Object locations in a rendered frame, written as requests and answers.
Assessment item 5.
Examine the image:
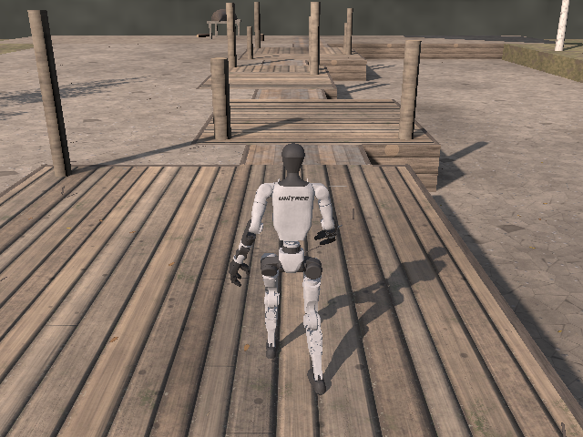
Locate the left robot upper arm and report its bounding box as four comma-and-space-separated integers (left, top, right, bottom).
248, 182, 274, 234

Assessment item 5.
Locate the right robot hand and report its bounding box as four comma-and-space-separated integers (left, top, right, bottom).
314, 230, 336, 245

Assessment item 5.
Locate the robot head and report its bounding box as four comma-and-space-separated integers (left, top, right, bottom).
278, 143, 309, 187

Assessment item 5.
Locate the left robot forearm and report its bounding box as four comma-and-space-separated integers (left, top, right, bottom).
233, 219, 256, 264

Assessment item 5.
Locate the left robot shin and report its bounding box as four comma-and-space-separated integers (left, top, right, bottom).
264, 292, 278, 348

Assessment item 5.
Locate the right robot forearm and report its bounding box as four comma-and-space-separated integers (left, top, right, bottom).
325, 217, 337, 239

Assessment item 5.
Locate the right robot upper arm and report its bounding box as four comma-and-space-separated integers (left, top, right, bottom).
312, 183, 335, 230

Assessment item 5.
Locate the left robot hand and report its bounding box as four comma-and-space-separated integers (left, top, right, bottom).
229, 259, 250, 287

